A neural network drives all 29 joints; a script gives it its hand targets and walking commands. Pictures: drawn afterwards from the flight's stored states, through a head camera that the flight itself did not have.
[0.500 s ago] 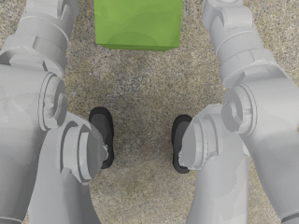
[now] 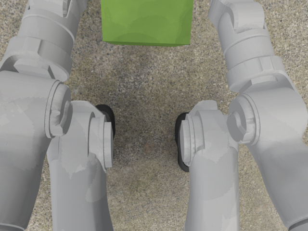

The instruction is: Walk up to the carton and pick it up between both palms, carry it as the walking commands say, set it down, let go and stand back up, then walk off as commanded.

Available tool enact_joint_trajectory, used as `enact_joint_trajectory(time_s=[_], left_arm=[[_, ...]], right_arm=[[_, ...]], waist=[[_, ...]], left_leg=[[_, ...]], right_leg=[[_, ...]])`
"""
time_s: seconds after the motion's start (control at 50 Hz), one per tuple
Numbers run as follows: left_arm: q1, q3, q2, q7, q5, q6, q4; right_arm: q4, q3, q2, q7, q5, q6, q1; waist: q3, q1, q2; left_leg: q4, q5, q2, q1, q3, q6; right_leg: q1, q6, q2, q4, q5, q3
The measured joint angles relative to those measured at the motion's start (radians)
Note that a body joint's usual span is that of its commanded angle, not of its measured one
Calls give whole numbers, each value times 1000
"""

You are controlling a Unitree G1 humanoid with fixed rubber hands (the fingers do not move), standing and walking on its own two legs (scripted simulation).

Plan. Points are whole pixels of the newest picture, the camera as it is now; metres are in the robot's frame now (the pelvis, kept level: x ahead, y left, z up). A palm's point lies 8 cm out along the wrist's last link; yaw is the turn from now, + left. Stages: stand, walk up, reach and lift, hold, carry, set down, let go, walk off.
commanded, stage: reach and lift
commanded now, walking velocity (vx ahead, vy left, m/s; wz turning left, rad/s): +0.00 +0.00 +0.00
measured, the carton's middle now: out of the picture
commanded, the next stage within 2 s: none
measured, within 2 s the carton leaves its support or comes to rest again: neither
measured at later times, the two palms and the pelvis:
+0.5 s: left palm out of the picture +0.54 +0.16 -0.12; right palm out of the picture +0.55 -0.09 -0.10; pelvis -0.02 +0.01 +0.03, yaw +0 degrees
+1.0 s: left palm out of the picture +0.51 +0.14 -0.06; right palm out of the picture +0.50 -0.09 -0.06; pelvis -0.03 +0.01 +0.06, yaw +0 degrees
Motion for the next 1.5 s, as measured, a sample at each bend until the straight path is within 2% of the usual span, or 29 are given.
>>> enact_joint_trajectory(time_s=[0.04,0.08,0.18,0.26,0.34,0.42,0.46,0.54,0.62,0.64,0.72,0.84,1.02,1.14,1.24,1.4,1.5], left_arm=[[17,32,-9,3,20,11,-28],[24,70,-17,1,43,22,-46],[25,102,-30,4,86,63,-108],[23,153,-53,20,130,83,-133],[26,167,-65,69,149,103,-159],[32,142,-72,162,127,115,-186],[36,139,-76,169,115,113,-202],[48,109,-88,181,104,110,-226],[68,99,-125,201,111,113,-249],[74,99,-135,221,115,115,-254],[117,116,-162,227,129,117,-290],[174,107,-184,255,100,135,-351],[177,126,-193,257,119,168,-374],[155,181,-200,228,173,189,-371],[170,207,-208,210,197,205,-411],[220,206,-218,201,192,236,-472],[231,205,-221,206,193,256,-478]], right_arm=[[-20,-24,14,-11,-10,9,9],[-29,-59,31,-23,-31,16,7],[-73,-95,51,-67,-62,44,-2],[-80,-170,86,-103,-115,46,-19],[-94,-205,114,-113,-160,53,-28],[-128,-213,124,-72,-184,66,-23],[-147,-221,127,-68,-197,65,-14],[-210,-226,138,-102,-188,75,23],[-271,-239,171,-199,-181,67,80],[-289,-242,181,-208,-177,65,96],[-331,-244,195,-196,-173,58,159],[-365,-237,199,-185,-157,69,206],[-371,-233,191,-185,-145,108,191],[-361,-254,203,-188,-169,123,163],[-386,-255,218,-193,-184,135,168],[-446,-232,237,-214,-173,169,215],[-438,-230,237,-210,-173,183,222]], waist=[[0,9,-8],[-1,12,-19],[1,17,-30],[-1,22,-29],[-1,19,-19],[0,11,-6],[0,8,-3],[1,7,0],[0,18,9],[0,19,12],[1,29,24],[3,30,41],[3,13,28],[2,9,10],[2,9,8],[3,10,11],[3,9,11]], left_leg=[[-13,36,-10,20,-10,0],[-19,9,-19,30,-18,-8],[-52,28,-26,40,-25,-20],[-74,44,-34,46,-26,-18],[-91,53,-42,49,-27,-16],[-100,55,-53,52,-28,-12],[-103,55,-58,56,-29,-9],[-106,48,-63,73,-35,-3],[-111,38,-66,101,-38,4],[-113,37,-66,109,-38,6],[-124,34,-66,139,-38,11],[-152,51,-71,167,-37,15],[-192,80,-62,202,-29,16],[-218,86,-52,240,-25,13],[-245,90,-48,272,-25,10],[-291,97,-47,326,-28,6],[-318,104,-45,363,-30,5]], right_leg=[[6,2,14,-15,16,0],[10,3,22,-29,31,0],[21,0,16,-64,57,-6],[32,-2,6,-85,66,-8],[43,-2,-4,-103,68,-10],[58,1,-17,-114,59,-12],[68,3,-24,-118,54,-14],[96,6,-31,-130,42,-20],[134,8,-36,-143,30,-24],[143,8,-37,-147,28,-25],[177,10,-40,-162,25,-26],[208,13,-46,-190,39,-25],[232,14,-38,-225,76,-17],[258,9,-30,-246,91,-12],[284,3,-29,-270,98,-12],[333,-6,-34,-312,108,-16],[368,-9,-35,-340,117,-18]])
